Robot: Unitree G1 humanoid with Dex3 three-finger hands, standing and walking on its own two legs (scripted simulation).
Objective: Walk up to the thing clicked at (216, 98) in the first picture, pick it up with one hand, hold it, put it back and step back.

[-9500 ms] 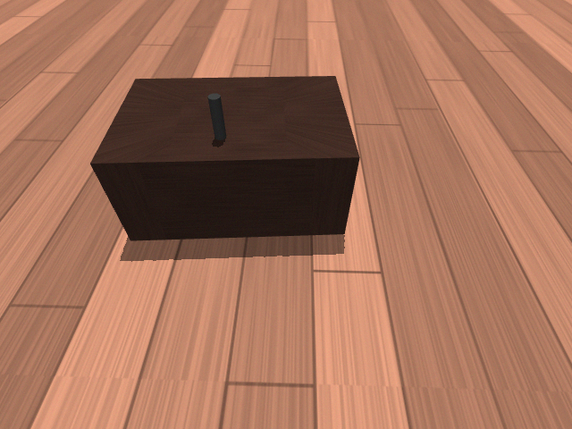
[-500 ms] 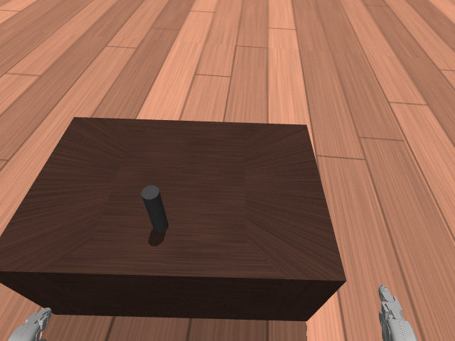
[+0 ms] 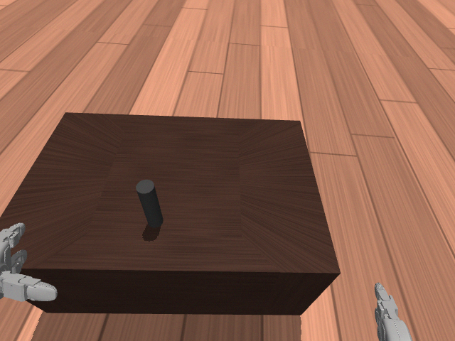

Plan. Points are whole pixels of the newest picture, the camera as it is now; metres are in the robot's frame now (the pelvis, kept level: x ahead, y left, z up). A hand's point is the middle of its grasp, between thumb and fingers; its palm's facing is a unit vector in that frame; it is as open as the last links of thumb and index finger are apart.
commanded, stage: go down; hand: left
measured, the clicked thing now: (150, 205) +0.52 +0.20 -0.19
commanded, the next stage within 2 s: approach in 1.00 s
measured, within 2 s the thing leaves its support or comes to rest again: neither
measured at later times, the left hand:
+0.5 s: hand (25, 236) +0.32 +0.35 +0.02, palm faces +0.20 -0.97 -0.16, open 17.6 cm
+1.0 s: hand (19, 202) +0.37 +0.37 +0.05, palm faces +0.19 -0.98 -0.09, open 17.6 cm
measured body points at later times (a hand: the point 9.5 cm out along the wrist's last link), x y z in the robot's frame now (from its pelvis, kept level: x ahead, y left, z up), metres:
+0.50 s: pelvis +0.01 +0.00 +0.00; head +0.06 +0.03 +0.45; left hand +0.31 +0.40 +0.03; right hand +0.15 -0.26 -0.05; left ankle +0.04 +0.13 -0.69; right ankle -0.02 -0.14 -0.69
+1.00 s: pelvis +0.00 +0.01 +0.00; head +0.08 +0.04 +0.44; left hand +0.36 +0.42 +0.06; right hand +0.14 -0.26 -0.05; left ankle +0.04 +0.13 -0.69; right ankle -0.02 -0.14 -0.69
